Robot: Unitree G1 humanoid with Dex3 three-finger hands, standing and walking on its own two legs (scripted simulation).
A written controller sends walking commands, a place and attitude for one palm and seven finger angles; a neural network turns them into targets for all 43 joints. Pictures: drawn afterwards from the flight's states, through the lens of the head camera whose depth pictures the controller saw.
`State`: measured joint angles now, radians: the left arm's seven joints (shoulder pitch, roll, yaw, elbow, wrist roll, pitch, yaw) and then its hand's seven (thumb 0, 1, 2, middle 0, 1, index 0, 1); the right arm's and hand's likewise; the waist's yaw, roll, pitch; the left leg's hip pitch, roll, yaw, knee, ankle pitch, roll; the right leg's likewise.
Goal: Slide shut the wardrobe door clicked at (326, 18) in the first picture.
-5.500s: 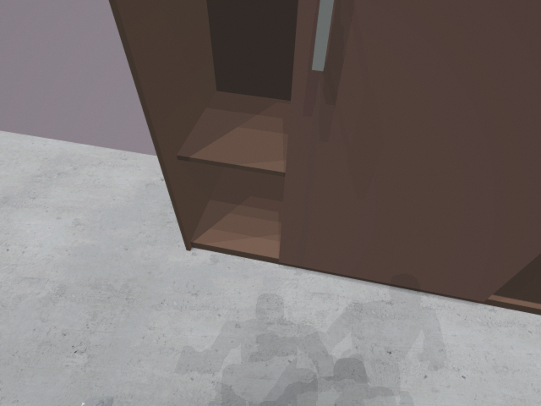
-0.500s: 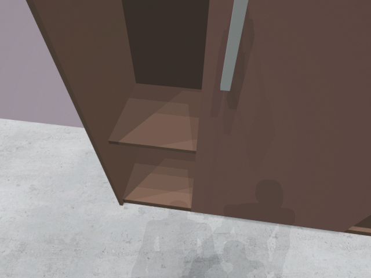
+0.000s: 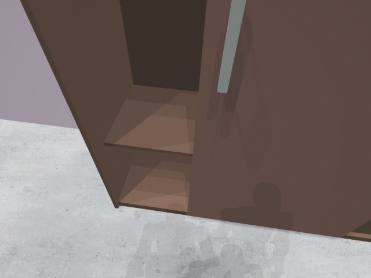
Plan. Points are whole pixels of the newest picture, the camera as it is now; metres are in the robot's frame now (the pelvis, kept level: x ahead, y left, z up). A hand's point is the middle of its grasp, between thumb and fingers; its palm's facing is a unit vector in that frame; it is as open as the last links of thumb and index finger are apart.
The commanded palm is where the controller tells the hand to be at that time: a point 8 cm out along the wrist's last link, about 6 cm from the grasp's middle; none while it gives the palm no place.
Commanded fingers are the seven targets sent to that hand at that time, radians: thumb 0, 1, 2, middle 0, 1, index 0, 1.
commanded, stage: look again from close up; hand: right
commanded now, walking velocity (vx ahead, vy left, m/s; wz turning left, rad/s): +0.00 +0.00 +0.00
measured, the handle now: (230, 40) +0.53 -0.05 +0.27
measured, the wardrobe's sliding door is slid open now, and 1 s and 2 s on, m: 0.40 0.40 0.40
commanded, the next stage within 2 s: raise the hand with hooked fingers in 0.42 s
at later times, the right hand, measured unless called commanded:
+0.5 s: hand out of the picture -0.02 -0.17 -0.17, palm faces +0.01 +0.98 -0.17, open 7.4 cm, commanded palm none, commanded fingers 0.00 -0.90 -0.90 0.20 0.30 0.20 0.30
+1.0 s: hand out of the picture +0.12 -0.18 +0.02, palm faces +0.16 +0.99 -0.03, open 8.9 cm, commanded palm +0.11 -0.24 +0.04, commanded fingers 0.00 -0.32 -0.65 0.24 0.68 0.24 0.68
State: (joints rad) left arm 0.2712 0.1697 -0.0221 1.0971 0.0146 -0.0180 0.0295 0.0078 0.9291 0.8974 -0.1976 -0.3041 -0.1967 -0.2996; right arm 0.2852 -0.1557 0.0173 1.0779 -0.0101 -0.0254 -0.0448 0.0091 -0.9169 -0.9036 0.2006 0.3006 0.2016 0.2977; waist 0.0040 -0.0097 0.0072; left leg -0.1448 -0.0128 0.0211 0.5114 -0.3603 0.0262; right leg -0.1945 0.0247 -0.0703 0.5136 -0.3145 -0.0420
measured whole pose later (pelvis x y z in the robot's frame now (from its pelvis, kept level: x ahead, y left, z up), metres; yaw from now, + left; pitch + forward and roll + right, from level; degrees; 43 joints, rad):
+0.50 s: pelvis +0.00 +0.00 +0.00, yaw +0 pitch +0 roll +0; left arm 0.26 0.15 -0.03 1.14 0.01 -0.02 0.03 0.00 0.91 0.90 -0.20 -0.30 -0.20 -0.30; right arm 0.31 -0.15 0.02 1.11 -0.01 -0.01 -0.03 0.01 -0.91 -0.90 0.20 0.30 0.20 0.30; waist 0.00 0.02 0.03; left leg -0.13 -0.01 0.01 0.47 -0.33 0.02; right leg -0.17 0.03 -0.08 0.46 -0.28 -0.05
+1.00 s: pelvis -0.06 +0.03 -0.04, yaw -3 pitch +5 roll +0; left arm 0.17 0.26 0.02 0.47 -0.03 -0.19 0.05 0.01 0.91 0.90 -0.20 -0.30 -0.20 -0.30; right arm 0.47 -0.21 -0.16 -0.04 0.25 -0.27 0.19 0.01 -0.55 -0.75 0.23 0.53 0.23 0.53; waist -0.03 0.00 -0.10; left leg -0.49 -0.03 0.10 0.85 -0.45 0.07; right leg -0.57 -0.01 -0.01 0.86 -0.38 -0.01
